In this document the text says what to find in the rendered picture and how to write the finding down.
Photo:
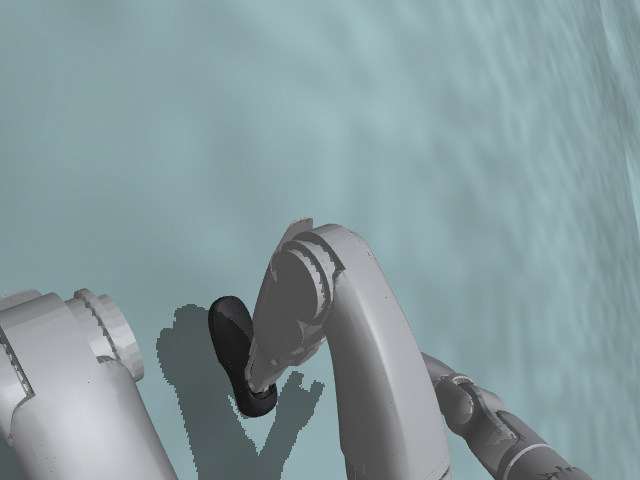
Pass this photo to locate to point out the right robot hand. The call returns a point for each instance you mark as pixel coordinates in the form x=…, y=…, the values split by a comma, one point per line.
x=437, y=370

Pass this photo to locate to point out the right robot foot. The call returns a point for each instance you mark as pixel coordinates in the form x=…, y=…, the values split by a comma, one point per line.
x=231, y=331

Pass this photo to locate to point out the right robot arm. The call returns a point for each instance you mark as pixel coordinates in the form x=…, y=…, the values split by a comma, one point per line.
x=503, y=443

